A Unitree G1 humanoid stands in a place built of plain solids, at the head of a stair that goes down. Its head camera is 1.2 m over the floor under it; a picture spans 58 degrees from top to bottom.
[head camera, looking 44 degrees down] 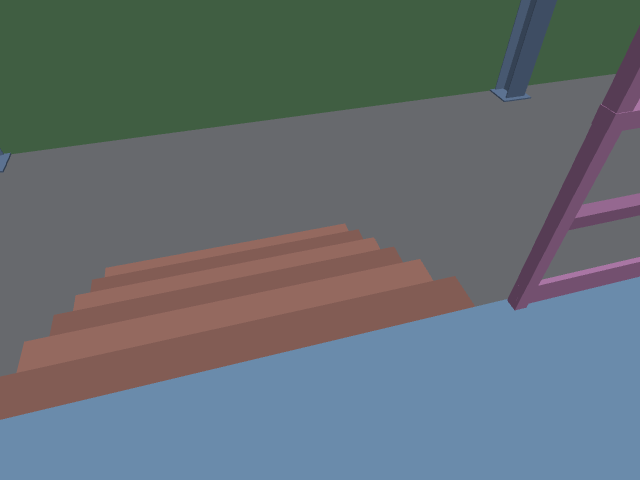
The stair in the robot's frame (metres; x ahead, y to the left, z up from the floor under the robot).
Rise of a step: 0.18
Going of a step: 0.28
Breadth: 1.80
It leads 15 degrees to the left of straight ahead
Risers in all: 7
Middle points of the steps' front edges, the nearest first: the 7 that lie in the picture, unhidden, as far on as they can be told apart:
0.71 0.22 0.00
0.98 0.30 -0.18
1.25 0.37 -0.36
1.52 0.44 -0.54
1.79 0.52 -0.73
2.06 0.59 -0.91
2.33 0.67 -1.09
